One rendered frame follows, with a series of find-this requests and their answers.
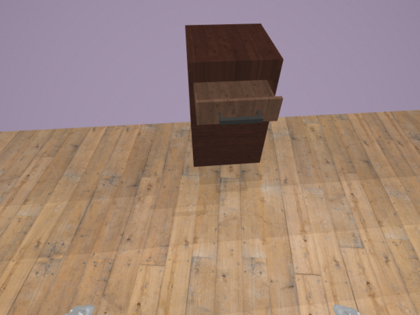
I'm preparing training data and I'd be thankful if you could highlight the drawer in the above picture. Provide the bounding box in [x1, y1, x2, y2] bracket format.
[194, 80, 283, 125]

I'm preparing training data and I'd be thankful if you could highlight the cabinet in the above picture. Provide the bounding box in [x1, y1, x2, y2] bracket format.
[185, 24, 284, 167]

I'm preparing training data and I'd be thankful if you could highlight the handle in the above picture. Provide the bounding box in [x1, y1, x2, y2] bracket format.
[219, 110, 263, 125]

